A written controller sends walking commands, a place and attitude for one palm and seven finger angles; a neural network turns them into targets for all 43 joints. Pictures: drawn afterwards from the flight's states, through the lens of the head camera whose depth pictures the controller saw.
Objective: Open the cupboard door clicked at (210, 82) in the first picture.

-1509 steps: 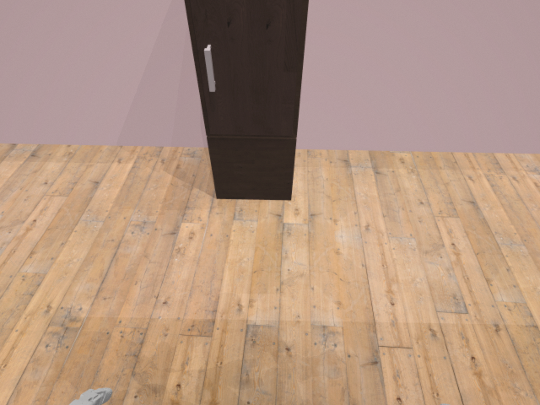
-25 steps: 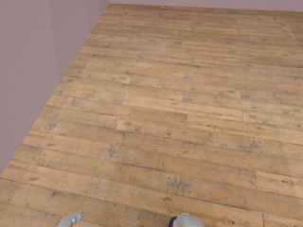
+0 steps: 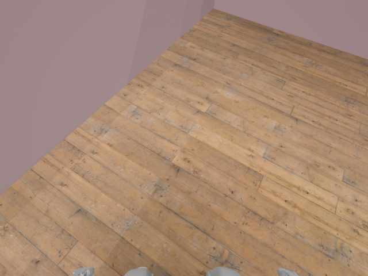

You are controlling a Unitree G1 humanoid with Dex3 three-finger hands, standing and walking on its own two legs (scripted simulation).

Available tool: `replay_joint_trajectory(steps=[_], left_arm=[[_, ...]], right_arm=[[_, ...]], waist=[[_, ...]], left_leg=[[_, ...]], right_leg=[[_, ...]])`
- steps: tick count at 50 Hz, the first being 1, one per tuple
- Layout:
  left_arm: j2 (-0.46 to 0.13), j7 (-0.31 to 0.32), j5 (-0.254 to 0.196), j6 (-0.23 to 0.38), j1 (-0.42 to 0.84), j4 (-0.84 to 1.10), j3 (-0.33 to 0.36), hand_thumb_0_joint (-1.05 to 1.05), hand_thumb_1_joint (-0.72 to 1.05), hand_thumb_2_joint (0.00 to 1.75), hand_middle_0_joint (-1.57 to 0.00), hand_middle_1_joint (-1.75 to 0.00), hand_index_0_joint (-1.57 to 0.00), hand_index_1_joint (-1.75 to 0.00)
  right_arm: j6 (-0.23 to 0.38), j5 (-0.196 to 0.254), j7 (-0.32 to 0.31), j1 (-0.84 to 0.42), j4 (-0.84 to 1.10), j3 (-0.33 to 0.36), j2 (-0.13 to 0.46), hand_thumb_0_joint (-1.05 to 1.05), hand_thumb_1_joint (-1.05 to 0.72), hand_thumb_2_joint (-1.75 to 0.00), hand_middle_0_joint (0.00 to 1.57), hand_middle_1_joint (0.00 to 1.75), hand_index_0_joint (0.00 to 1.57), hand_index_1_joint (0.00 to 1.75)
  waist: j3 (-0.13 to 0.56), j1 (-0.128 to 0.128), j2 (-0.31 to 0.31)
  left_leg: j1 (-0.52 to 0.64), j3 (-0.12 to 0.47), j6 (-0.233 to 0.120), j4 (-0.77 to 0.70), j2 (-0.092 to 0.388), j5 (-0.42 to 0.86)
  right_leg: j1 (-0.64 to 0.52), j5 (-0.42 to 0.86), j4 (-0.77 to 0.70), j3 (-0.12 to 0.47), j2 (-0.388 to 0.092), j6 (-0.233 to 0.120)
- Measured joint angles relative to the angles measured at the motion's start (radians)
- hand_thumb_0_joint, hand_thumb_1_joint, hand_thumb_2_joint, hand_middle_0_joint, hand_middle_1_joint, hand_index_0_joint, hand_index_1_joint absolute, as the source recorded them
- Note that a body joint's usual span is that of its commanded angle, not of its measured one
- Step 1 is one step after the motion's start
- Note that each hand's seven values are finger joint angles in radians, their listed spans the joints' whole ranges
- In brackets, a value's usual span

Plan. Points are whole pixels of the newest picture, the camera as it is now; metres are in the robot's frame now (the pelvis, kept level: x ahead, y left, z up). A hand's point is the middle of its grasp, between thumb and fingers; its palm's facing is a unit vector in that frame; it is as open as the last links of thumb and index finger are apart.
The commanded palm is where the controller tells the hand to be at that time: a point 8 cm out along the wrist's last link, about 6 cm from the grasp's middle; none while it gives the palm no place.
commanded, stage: turn to face it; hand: left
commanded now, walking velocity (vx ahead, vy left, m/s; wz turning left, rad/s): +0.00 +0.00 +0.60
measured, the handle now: out of the picture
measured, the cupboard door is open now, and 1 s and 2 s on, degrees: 54 54 54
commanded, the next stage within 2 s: none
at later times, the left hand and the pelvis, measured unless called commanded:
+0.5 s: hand out of the picture +0.03 +0.11 -0.13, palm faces +0.31 -0.91 -0.27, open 7.3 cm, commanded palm none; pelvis +0.04 -0.09 +0.02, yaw +19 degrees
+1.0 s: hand out of the picture +0.02 +0.14 -0.14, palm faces +0.57 -0.77 -0.29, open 7.4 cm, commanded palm none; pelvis +0.06 -0.10 +0.01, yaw +36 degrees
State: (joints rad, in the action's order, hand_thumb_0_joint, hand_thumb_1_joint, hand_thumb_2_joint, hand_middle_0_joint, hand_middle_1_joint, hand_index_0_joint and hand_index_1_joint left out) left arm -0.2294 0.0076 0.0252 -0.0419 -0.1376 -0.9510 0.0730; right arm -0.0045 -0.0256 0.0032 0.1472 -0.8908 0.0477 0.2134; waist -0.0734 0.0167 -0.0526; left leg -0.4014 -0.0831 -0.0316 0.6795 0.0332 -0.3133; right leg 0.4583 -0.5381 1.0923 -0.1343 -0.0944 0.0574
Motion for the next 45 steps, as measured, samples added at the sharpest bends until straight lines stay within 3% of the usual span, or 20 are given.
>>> replay_joint_trajectory(steps=[2,5,10,12,13,16,19,21,24,29,33,35,37,40,45], left_arm=[[-0.012,-0.002,0.000,-0.004,0.004,0.006,0.005,0.00,0.91,0.90,-0.20,-0.30,-0.20,-0.30],[-0.024,-0.005,-0.004,-0.003,0.000,0.022,0.007,0.00,0.91,0.90,-0.20,-0.29,-0.20,-0.30],[-0.035,-0.002,-0.012,-0.003,-0.003,0.043,0.003,0.00,0.91,0.90,-0.20,-0.29,-0.20,-0.30],[-0.034,-0.003,-0.015,0.007,-0.006,0.053,-0.001,0.00,0.91,0.90,-0.20,-0.29,-0.20,-0.30],[-0.036,-0.003,-0.013,0.017,-0.014,0.061,-0.004,0.00,0.91,0.90,-0.20,-0.29,-0.20,-0.30],[-0.005,0.005,-0.004,0.036,-0.024,0.059,-0.021,0.00,0.91,0.90,-0.20,-0.29,-0.20,-0.30],[0.026,0.011,-0.005,0.033,-0.053,0.056,-0.034,0.00,0.90,0.90,-0.20,-0.30,-0.20,-0.30],[0.040,0.012,-0.005,0.032,-0.070,0.052,-0.041,0.00,0.90,0.90,-0.20,-0.30,-0.20,-0.30],[0.057,0.011,-0.004,0.037,-0.087,0.049,-0.048,0.00,0.90,0.90,-0.20,-0.30,-0.21,-0.30],[0.051,0.012,0.000,0.044,-0.105,0.044,-0.039,0.00,0.92,0.90,-0.21,-0.30,-0.21,-0.30],[0.031,0.007,0.003,0.044,-0.123,0.033,-0.029,0.00,0.91,0.90,-0.21,-0.30,-0.21,-0.30],[0.019,0.002,-0.004,0.040,-0.141,0.026,-0.023,0.00,0.91,0.90,-0.21,-0.30,-0.21,-0.30],[-0.003,0.000,-0.010,0.013,-0.122,0.010,-0.018,0.00,0.91,0.90,-0.21,-0.30,-0.21,-0.30],[-0.020,0.005,-0.007,-0.017,-0.078,0.011,-0.009,0.01,0.91,0.90,-0.21,-0.30,-0.21,-0.30],[-0.024,-0.006,-0.005,-0.013,-0.022,0.048,-0.003,0.01,0.91,0.90,-0.20,-0.30,-0.20,-0.30]], right_arm=[[-0.004,0.002,-0.006,0.011,-0.002,-0.005,0.002,0.00,-0.91,-0.90,0.19,0.30,0.20,0.30],[-0.010,0.003,-0.007,0.024,-0.012,-0.008,0.006,0.00,-0.91,-0.90,0.20,0.30,0.20,0.30],[-0.025,0.000,0.002,0.037,-0.023,-0.002,0.013,0.01,-0.91,-0.90,0.20,0.30,0.20,0.30],[-0.036,0.004,0.005,0.039,-0.025,0.005,0.018,0.01,-0.90,-0.90,0.20,0.30,0.20,0.30],[-0.041,0.008,0.006,0.043,-0.025,0.009,0.021,0.01,-0.90,-0.90,0.20,0.30,0.20,0.30],[-0.061,0.014,0.008,0.022,-0.041,0.029,0.046,0.01,-0.91,-0.90,0.20,0.30,0.20,0.30],[-0.073,0.012,0.015,0.004,-0.048,0.039,0.060,0.01,-0.91,-0.90,0.20,0.30,0.20,0.30],[-0.076,0.013,0.021,-0.010,-0.047,0.039,0.061,0.01,-0.91,-0.90,0.19,0.30,0.20,0.30],[-0.079,0.015,0.026,-0.029,-0.043,0.037,0.058,0.01,-0.91,-0.90,0.19,0.30,0.20,0.30],[-0.078,0.015,0.027,-0.068,-0.040,0.027,0.051,0.01,-0.91,-0.90,0.19,0.30,0.20,0.30],[-0.065,0.017,0.027,-0.100,-0.023,0.015,0.038,0.01,-0.91,-0.90,0.19,0.30,0.20,0.30],[-0.048,0.014,0.029,-0.104,-0.002,0.009,0.038,0.01,-0.91,-0.90,0.19,0.30,0.20,0.30],[-0.027,0.012,0.024,-0.104,0.012,0.009,0.027,0.01,-0.91,-0.90,0.19,0.30,0.20,0.30],[-0.021,0.010,0.012,-0.082,0.018,-0.003,0.016,0.01,-0.91,-0.90,0.19,0.30,0.20,0.30],[-0.029,0.007,0.002,-0.036,-0.002,-0.009,0.013,0.01,-0.91,-0.90,0.20,0.30,0.20,0.30]], waist=[[-0.007,-0.009,0.015],[-0.011,-0.020,0.041],[-0.015,-0.014,0.081],[-0.015,-0.011,0.094],[-0.009,-0.012,0.092],[-0.025,-0.010,0.111],[-0.027,-0.005,0.098],[-0.027,0.002,0.082],[-0.033,0.002,0.058],[-0.051,-0.022,0.035],[-0.062,-0.043,0.015],[-0.050,-0.042,0.013],[-0.056,-0.036,-0.004],[-0.061,-0.042,-0.004],[-0.045,-0.038,0.032]], left_leg=[[0.017,0.021,0.013,-0.051,-0.008,0.029],[0.042,0.050,0.018,-0.119,-0.015,0.066],[0.048,0.114,0.051,-0.150,-0.018,0.086],[0.034,0.143,0.070,-0.125,-0.020,0.075],[0.019,0.153,0.078,-0.097,-0.028,0.062],[-0.067,0.151,0.076,0.188,-0.049,-0.159],[-0.131,0.100,0.087,0.444,-0.046,-0.157],[-0.141,0.076,0.097,0.492,-0.033,-0.124],[-0.121,0.056,0.107,0.443,-0.014,-0.100],[-0.045,0.022,0.103,0.245,-0.003,-0.114],[0.042,-0.019,0.078,0.049,-0.019,-0.101],[0.106,-0.031,0.047,-0.085,-0.027,0.018],[0.087,-0.014,0.008,-0.049,-0.047,-0.003],[0.094,0.019,-0.004,-0.057,-0.052,-0.013],[0.118,0.078,0.013,-0.146,-0.047,0.045]], right_leg=[[0.047,0.061,0.074,0.054,0.013,0.014],[0.065,0.114,0.048,0.101,0.017,0.026],[-0.020,0.097,-0.215,0.119,0.034,0.026],[-0.089,0.153,-0.374,0.110,0.049,0.022],[-0.129,0.196,-0.469,0.104,0.047,0.011],[-0.149,0.178,-0.452,0.061,0.037,-0.061],[-0.197,0.183,-0.499,0.024,0.012,-0.083],[-0.224,0.195,-0.537,-0.003,0.001,-0.087],[-0.254,0.205,-0.575,-0.050,-0.010,-0.092],[-0.272,0.183,-0.569,-0.128,-0.020,-0.096],[-0.264,0.136,-0.502,-0.180,-0.041,-0.086],[-0.232,0.095,-0.409,-0.199,-0.058,-0.071],[-0.148,0.004,-0.206,-0.110,-0.059,-0.028],[-0.039,-0.012,-0.001,0.015,-0.021,0.005],[0.039,0.105,0.009,0.112,-0.006,0.023]])
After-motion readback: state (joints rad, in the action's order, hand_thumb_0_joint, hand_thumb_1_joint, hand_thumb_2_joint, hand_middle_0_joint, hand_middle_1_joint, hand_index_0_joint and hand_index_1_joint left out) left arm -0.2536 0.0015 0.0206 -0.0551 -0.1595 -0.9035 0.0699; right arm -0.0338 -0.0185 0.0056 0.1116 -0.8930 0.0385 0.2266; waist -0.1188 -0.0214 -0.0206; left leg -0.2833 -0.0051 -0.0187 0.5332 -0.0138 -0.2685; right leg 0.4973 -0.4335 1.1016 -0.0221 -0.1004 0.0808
